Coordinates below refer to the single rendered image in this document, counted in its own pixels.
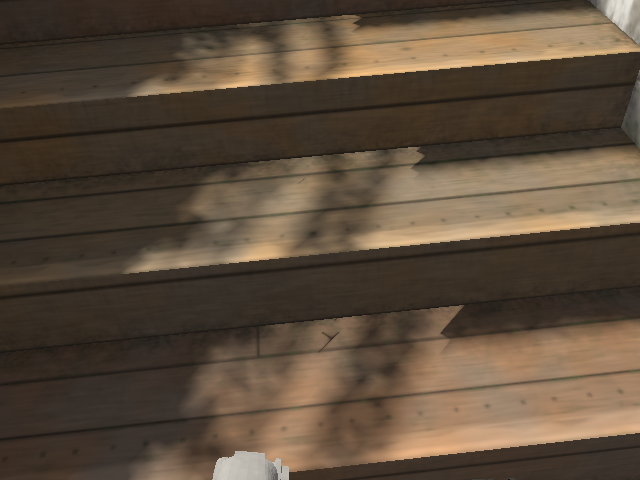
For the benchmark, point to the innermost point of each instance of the left robot thigh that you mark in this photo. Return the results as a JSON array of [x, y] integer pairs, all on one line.
[[251, 466]]

